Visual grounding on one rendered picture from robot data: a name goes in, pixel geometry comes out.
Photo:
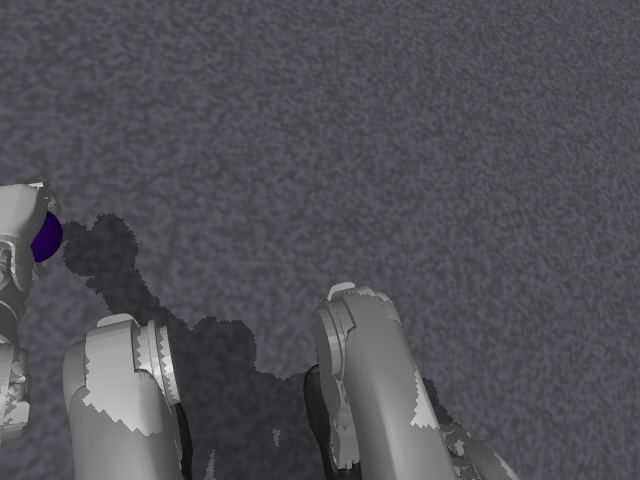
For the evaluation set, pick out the right robot hand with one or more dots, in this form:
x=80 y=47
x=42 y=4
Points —
x=481 y=462

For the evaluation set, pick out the ball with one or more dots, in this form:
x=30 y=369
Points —
x=48 y=240

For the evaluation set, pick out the left robot hand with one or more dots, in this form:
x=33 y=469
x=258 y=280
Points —
x=23 y=210

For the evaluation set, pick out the left robot arm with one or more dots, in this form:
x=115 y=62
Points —
x=16 y=260

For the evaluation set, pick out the left robot foot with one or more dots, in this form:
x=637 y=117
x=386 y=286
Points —
x=187 y=449

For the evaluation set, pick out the right robot foot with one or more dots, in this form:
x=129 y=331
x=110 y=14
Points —
x=318 y=417

